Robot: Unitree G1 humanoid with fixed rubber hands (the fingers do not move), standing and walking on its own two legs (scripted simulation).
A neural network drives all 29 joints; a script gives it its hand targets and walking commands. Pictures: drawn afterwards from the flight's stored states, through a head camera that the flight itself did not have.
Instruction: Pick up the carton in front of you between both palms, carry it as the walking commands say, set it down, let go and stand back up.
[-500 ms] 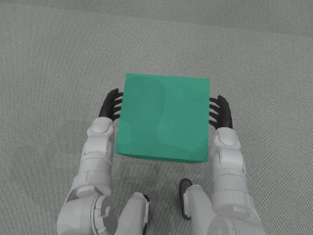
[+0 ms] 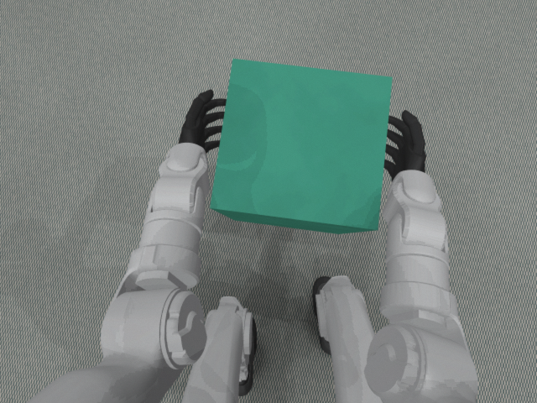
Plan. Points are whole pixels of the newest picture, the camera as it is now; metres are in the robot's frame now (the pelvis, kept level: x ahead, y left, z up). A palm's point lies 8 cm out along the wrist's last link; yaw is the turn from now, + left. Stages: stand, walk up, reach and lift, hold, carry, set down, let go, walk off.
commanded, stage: set down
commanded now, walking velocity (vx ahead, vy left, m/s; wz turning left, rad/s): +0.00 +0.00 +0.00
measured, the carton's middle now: (296, 164) +0.47 -0.06 -0.17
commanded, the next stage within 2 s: none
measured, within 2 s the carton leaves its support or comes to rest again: rests again in 1.64 s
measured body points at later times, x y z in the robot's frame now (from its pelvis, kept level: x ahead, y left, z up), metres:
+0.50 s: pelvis -0.03 -0.01 -0.11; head +0.31 -0.03 +0.18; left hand +0.55 +0.05 -0.25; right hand +0.46 -0.24 -0.25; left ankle +0.03 +0.10 -0.56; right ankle +0.11 -0.15 -0.56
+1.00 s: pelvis -0.03 +0.00 -0.19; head +0.36 -0.02 +0.03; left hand +0.58 +0.03 -0.38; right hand +0.49 -0.27 -0.36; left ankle +0.03 +0.10 -0.56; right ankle +0.11 -0.15 -0.56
